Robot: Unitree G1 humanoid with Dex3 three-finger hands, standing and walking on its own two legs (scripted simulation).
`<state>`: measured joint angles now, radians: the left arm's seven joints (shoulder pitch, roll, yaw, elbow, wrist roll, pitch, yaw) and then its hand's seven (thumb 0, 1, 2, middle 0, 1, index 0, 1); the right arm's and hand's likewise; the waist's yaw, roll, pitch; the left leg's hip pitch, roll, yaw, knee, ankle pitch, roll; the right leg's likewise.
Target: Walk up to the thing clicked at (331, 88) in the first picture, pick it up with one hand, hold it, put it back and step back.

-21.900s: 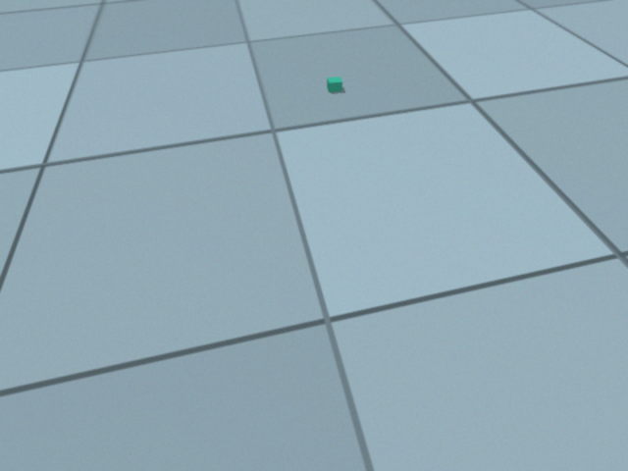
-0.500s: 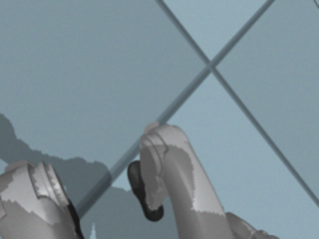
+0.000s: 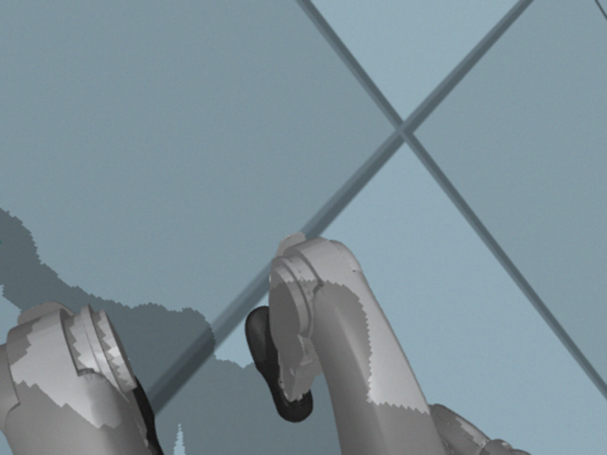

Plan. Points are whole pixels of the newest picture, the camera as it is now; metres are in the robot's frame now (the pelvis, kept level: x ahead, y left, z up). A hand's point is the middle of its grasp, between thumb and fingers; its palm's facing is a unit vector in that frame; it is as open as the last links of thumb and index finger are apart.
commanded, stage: settle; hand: left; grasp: from above
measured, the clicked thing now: out of the picture +0.42 +0.33 -0.28
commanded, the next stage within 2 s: lift in 0.88 s
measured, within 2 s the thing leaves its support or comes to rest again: leaves its support in 0.30 s
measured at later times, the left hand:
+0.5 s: hand out of the picture +0.41 +0.33 -0.19, palm faces -0.30 -0.20 -0.93, open 9.5 cm
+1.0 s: hand out of the picture +0.39 +0.32 -0.13, palm faces -0.34 -0.20 -0.92, open 9.5 cm
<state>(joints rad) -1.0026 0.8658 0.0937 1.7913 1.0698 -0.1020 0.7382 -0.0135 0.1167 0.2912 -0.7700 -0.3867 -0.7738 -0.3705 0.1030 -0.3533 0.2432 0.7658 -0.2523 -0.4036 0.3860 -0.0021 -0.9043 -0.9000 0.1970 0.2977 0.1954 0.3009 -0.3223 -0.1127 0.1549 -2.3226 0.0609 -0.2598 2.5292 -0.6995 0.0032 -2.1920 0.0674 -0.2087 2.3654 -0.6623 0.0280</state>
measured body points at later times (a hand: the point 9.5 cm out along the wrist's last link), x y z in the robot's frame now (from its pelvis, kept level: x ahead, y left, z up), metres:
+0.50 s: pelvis +0.01 +0.00 +0.01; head +0.23 +0.11 +0.38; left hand +0.42 +0.33 -0.14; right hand +0.08 -0.25 -0.08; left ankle +0.07 +0.13 -0.28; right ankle +0.11 -0.11 -0.27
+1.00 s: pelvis +0.00 -0.01 +0.03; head +0.21 +0.06 +0.42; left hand +0.41 +0.33 -0.08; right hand +0.09 -0.26 -0.08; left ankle +0.07 +0.13 -0.28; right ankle +0.11 -0.11 -0.28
